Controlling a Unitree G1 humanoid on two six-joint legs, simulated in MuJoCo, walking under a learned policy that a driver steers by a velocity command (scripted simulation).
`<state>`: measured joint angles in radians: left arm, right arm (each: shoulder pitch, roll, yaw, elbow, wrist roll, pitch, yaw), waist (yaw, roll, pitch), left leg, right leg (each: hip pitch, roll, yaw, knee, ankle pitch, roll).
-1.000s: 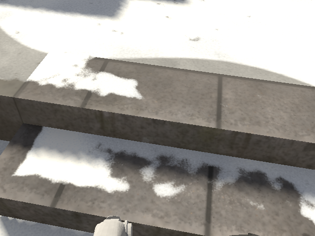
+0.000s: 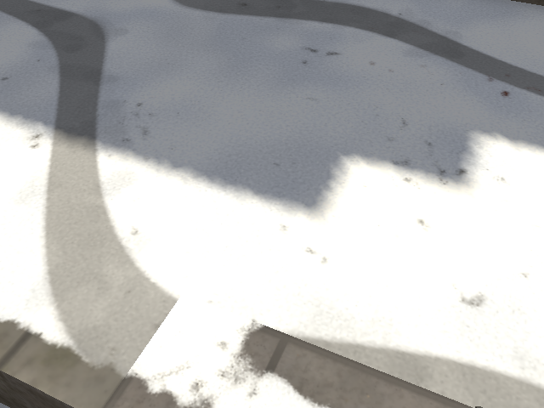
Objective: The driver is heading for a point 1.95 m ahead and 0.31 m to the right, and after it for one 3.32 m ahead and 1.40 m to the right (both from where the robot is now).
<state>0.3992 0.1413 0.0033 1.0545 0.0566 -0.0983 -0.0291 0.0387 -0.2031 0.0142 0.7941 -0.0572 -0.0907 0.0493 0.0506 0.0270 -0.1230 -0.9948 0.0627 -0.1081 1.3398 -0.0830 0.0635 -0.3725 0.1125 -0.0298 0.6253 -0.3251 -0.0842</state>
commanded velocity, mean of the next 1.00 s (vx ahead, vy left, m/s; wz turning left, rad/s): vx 0.06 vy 0.00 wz -0.32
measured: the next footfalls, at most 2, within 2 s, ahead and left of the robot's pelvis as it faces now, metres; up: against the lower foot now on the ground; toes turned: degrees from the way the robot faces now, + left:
left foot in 0.16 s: +0.22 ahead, +0.11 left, +0.00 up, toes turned -6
right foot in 0.62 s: +0.05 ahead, -0.11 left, +0.00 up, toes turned -27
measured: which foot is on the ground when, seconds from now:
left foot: up 0.00-0.14, down 0.16-0.64, up 0.66-0.88, down 0.90-1.00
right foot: down 0.00-0.18, up 0.20-0.60, down 0.62-1.00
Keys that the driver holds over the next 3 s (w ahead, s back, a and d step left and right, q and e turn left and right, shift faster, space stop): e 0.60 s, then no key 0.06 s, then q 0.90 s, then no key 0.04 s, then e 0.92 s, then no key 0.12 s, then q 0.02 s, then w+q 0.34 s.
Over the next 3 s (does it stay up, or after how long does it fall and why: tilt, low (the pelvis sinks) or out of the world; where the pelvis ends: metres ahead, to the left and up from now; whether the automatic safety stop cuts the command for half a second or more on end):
stays up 0.12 0.05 0.02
